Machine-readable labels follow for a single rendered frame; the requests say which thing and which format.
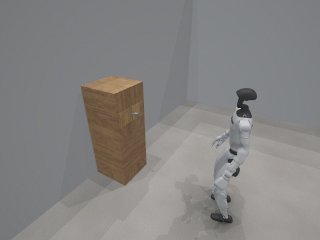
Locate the left robot shin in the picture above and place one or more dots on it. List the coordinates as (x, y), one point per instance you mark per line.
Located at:
(221, 202)

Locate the handle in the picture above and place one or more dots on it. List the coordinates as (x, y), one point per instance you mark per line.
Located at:
(135, 114)

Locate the robot left hand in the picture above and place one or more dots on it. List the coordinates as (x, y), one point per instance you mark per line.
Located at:
(221, 183)

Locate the robot right forearm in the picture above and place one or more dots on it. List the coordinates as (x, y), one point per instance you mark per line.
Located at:
(226, 134)

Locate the robot left upper arm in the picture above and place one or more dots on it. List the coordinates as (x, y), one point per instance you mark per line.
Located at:
(244, 128)

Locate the robot right hand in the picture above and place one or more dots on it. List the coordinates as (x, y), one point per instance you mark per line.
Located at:
(220, 141)

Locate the cabinet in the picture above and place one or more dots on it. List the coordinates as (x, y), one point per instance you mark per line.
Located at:
(120, 153)

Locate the robot left forearm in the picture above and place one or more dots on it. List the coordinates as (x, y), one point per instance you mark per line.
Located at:
(236, 162)

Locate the drawer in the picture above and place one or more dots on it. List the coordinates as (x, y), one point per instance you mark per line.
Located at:
(126, 116)

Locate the right robot thigh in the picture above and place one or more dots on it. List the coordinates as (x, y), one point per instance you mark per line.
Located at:
(220, 160)

